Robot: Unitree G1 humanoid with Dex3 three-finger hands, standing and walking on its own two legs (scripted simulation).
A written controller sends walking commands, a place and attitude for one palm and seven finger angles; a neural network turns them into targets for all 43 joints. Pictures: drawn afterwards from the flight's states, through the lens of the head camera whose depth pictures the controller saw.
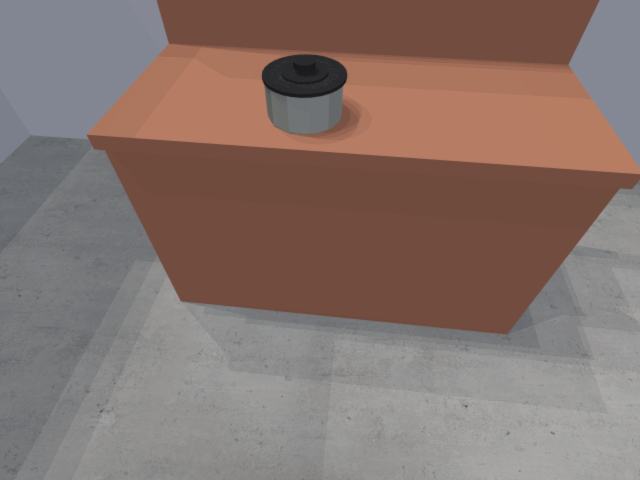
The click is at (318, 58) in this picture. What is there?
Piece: lid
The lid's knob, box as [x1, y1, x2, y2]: [293, 56, 314, 71]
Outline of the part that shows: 293,60 293,66 297,70 306,71 314,67 314,59 312,57 299,56 294,58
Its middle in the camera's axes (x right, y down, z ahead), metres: -0.04 -0.38 +0.84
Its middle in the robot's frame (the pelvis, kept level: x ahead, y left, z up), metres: +0.90 +0.09 +0.09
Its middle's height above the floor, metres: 0.87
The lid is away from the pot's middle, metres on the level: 0.00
